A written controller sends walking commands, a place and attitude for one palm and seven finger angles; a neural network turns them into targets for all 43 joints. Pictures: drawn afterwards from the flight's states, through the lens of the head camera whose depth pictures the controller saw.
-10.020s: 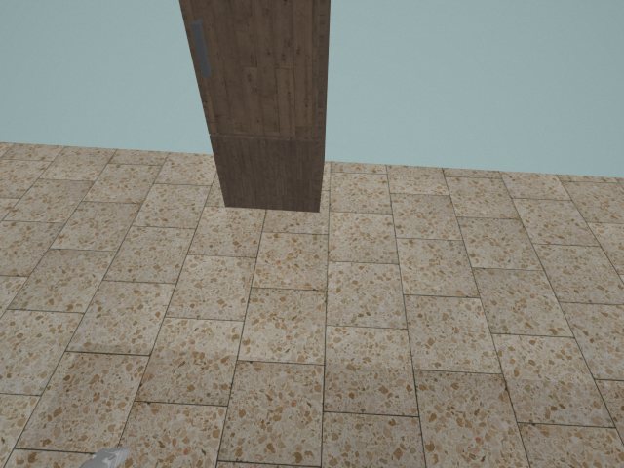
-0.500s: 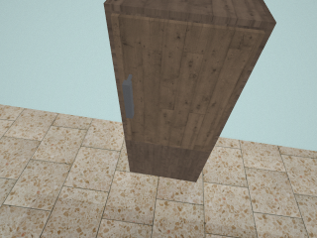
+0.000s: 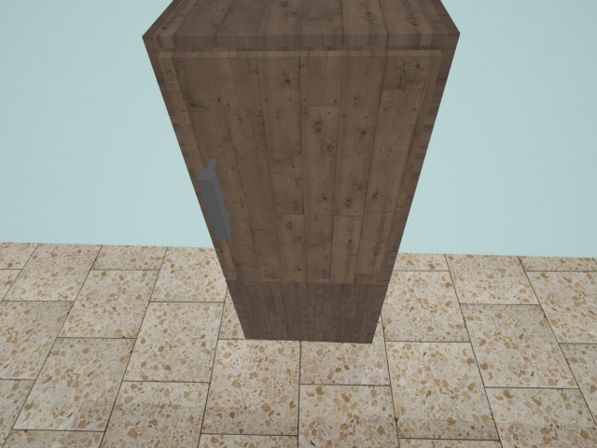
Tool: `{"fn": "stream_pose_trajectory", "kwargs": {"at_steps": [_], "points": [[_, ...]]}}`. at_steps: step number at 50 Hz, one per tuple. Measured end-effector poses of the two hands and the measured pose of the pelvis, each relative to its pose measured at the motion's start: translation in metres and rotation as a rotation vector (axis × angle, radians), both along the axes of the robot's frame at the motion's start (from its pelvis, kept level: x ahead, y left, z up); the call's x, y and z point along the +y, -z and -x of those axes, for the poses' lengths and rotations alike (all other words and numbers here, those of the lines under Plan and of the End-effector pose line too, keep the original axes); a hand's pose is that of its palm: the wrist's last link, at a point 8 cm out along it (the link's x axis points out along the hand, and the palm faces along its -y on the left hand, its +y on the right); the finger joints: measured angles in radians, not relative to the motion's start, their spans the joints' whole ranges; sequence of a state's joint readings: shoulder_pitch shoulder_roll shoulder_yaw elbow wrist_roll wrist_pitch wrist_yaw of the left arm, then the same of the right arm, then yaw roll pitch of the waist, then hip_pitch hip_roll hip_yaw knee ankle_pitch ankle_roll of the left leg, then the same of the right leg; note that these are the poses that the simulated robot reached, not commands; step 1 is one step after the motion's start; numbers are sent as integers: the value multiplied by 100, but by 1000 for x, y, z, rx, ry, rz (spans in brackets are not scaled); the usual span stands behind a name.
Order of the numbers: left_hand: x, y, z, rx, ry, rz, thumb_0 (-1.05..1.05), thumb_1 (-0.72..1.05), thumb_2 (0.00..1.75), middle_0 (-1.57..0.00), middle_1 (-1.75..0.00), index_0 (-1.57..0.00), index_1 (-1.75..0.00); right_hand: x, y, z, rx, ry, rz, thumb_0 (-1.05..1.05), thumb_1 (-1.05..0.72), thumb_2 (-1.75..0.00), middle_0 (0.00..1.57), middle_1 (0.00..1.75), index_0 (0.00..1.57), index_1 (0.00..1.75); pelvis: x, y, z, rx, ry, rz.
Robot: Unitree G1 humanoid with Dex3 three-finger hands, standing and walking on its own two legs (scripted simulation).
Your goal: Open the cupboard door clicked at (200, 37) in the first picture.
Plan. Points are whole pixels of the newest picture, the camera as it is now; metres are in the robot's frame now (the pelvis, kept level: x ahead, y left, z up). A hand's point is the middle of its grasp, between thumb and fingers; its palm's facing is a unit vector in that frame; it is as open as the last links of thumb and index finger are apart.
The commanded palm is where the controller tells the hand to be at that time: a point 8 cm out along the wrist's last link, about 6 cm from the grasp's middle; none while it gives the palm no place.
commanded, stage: look again from close up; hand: left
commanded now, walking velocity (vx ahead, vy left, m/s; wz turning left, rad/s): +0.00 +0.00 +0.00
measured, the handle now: (218, 199) +0.55 +0.18 -0.01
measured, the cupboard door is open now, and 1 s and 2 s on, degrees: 0 0 0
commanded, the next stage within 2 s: raise the hand with hooked fingers in 0.32 s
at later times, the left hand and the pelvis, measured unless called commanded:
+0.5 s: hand out of the picture +0.09 +0.19 -0.13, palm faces +0.17 -0.97 -0.20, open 7.4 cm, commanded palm +0.11 +0.23 -0.06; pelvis +0.01 +0.00 +0.00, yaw +0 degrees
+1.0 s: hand out of the picture +0.14 +0.21 -0.04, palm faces +0.05 -1.00 -0.07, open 9.5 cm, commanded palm +0.14 +0.26 -0.04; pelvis -0.06 +0.00 -0.10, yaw +3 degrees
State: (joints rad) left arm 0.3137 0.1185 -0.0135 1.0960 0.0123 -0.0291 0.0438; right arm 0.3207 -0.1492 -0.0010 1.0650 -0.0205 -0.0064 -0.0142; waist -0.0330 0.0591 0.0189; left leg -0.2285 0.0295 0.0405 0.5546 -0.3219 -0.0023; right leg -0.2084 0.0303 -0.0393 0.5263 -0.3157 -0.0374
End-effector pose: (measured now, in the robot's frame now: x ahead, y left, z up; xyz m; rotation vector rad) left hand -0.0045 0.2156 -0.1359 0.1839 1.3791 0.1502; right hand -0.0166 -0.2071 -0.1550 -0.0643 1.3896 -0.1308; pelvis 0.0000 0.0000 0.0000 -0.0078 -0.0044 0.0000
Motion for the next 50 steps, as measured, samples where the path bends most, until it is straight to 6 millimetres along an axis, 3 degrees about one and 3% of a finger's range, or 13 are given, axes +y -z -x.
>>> {"fn": "stream_pose_trajectory", "kwargs": {"at_steps": [11, 22, 24, 30, 33, 36, 39, 43, 46, 50], "points": [[13, -6, -32, -79, 3, -25, 1, 92, 90, -20, -30, -20, -30, -2, -3, -15, -9, -26, 18, 2, -92, -90, 20, 29, 20, 30, 1, -3, -9, -8, 5, -18], [14, -1, -33, -55, 0, -10, 0, 91, 90, -20, -30, -20, -30, -12, -11, -31, -16, -39, 57, 1, -91, -90, 20, 29, 20, 30, 2, -4, -13, 0, 9, -12], [19, -19, -57, -226, -79, -1, 1, 91, 89, -20, -30, -20, -30, -16, -17, -45, -115, -38, 91, 1, -91, -90, 20, 30, 20, 30, 4, -3, -11, 4, 12, -12], [29, -123, -165, -966, -67, -21, 1, 86, 87, -20, -33, -20, -34, -33, -40, -116, -516, -71, 163, 2, -91, -90, 20, 30, 20, 30, 10, 5, 2, 47, -36, -17], [24, -146, -190, -1225, 17, 47, 1, 81, 85, -20, -37, -20, -37, -39, -54, -150, -680, -102, 180, 2, -90, -90, 20, 29, 20, 30, 8, 17, 14, 106, -25, -23], [15, -137, -183, -1359, 127, 153, 0, 75, 83, -21, -40, -21, -41, -43, -66, -177, -806, -156, 194, 1, -90, -90, 20, 29, 20, 30, 4, 35, 26, 155, -13, -28], [12, -104, -155, -1333, 205, 225, 0, 69, 80, -21, -44, -21, -45, -44, -70, -195, -891, -215, 209, 1, -90, -90, 20, 29, 20, 30, 1, 55, 37, 191, -15, -27], [28, -66, -115, -1246, 131, 212, 1, 59, 76, -23, -50, -23, -51, -38, -60, -204, -933, -267, 219, 1, -90, -90, 20, 30, 20, 30, -1, 78, 49, 215, -28, -9], [44, -71, -103, -1301, 85, 128, 1, 52, 73, -23, -55, -23, -55, -26, -43, -200, -915, -290, 204, 1, -90, -90, 20, 29, 20, 30, -1, 90, 56, 219, -40, 14], [49, -102, -118, -1454, 173, 87, 1, 42, 69, -23, -61, -23, -61, -5, -14, -178, -845, -296, 153, 1, -90, -90, 20, 30, 20, 30, 1, 97, 65, 217, -52, 41]]}}
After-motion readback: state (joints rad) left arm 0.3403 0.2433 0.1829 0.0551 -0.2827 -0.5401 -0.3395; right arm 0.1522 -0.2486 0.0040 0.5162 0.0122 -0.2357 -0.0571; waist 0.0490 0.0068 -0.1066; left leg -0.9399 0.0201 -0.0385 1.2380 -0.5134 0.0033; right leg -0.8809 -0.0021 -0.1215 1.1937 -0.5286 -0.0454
